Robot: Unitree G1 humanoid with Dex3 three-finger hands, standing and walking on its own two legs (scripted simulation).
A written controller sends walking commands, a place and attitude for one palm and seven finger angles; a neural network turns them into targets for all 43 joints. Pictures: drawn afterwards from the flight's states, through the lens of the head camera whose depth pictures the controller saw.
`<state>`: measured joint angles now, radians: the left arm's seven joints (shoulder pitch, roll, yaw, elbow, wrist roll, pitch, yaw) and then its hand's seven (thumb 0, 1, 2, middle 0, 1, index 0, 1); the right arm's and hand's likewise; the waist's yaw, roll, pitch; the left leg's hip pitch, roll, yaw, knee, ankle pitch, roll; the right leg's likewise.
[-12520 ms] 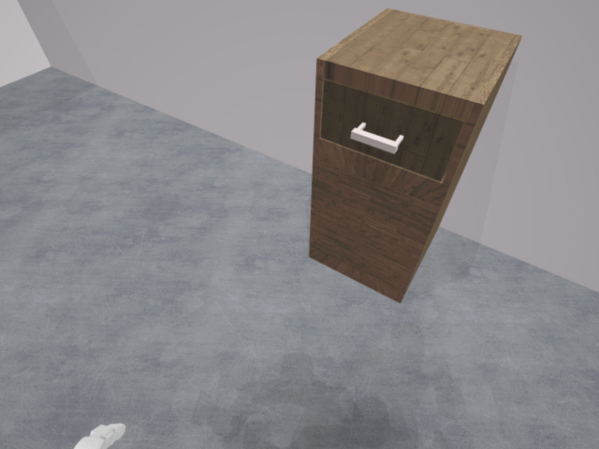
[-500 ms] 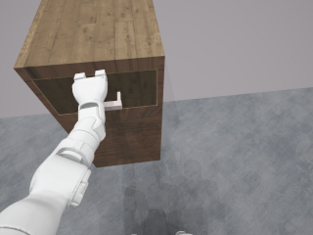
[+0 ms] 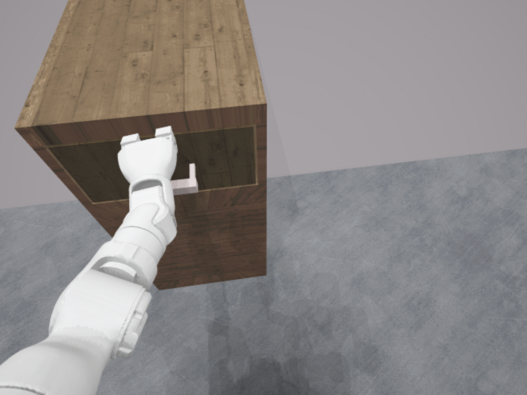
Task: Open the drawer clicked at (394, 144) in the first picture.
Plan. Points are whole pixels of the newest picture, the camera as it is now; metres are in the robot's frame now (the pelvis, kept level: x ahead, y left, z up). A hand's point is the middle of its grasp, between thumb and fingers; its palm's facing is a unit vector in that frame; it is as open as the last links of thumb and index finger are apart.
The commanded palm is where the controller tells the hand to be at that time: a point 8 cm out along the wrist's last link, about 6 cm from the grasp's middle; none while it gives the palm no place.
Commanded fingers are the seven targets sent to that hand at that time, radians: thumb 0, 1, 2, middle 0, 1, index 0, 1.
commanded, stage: move the hooked fingers above the handle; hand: left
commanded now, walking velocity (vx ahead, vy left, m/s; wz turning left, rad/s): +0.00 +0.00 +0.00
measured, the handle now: (165, 180) +0.52 +0.17 -0.04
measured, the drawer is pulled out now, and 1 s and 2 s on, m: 0.00 0.00 0.00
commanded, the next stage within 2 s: lower the fingers behind the handle in 0.54 s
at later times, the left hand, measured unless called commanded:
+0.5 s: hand (162, 176) +0.48 +0.15 +0.03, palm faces -0.04 -0.01 -1.00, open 13.5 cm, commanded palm +0.46 +0.15 +0.07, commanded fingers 0.00 -0.50 0.30 -0.30 -1.20 -0.30 -1.20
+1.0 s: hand (160, 196) +0.46 +0.16 -0.01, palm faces -0.05 -0.03 -1.00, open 13.8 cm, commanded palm +0.44 +0.15 +0.04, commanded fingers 0.00 -0.50 0.30 -0.30 -1.20 -0.30 -1.20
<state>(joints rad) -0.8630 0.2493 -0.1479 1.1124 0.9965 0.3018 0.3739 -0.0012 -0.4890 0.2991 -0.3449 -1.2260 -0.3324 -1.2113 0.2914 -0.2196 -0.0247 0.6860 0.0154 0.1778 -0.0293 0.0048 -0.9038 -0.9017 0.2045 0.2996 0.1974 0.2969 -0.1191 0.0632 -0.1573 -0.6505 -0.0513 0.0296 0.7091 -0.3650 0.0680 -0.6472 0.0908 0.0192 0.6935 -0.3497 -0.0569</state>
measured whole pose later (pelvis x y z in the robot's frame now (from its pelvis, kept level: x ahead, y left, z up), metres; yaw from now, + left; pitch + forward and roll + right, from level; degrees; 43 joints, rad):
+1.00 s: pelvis +0.00 +0.00 -0.01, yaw +2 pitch +20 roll -1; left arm -0.83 0.25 -0.19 1.10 1.01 0.24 0.43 0.00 -0.49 0.30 -0.32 -1.20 -0.32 -1.20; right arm 0.30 -0.22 -0.06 0.72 -0.01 0.14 0.00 0.00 -0.90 -0.90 0.20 0.30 0.20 0.30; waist -0.11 0.06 -0.17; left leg -0.76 -0.06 0.00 0.81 -0.40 0.06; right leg -0.74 0.09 -0.02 0.78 -0.38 -0.06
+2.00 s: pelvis -0.02 +0.01 -0.05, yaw +0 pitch +26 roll -3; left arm -0.89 0.24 -0.14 1.19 1.06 0.21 0.54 0.00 -0.49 0.30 -0.29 -1.20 -0.33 -1.21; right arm 0.31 -0.22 -0.04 0.72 -0.04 0.10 0.02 0.00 -0.90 -0.90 0.20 0.30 0.20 0.30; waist -0.15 0.07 -0.21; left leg -1.01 -0.05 0.01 1.03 -0.47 0.08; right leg -0.98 0.09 -0.03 0.97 -0.45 -0.05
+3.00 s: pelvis -0.01 +0.01 -0.04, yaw +0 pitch +25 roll -2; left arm -0.83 0.26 -0.15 1.14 1.07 0.16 0.53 0.00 0.72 0.82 -0.35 -1.34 -0.40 -1.33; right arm 0.33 -0.22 -0.05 0.72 -0.03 0.10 0.02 0.00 -0.90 -0.90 0.20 0.30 0.20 0.30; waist -0.14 0.07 -0.21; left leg -0.97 -0.05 0.01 1.01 -0.48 0.08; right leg -0.95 0.10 -0.03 0.95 -0.45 -0.05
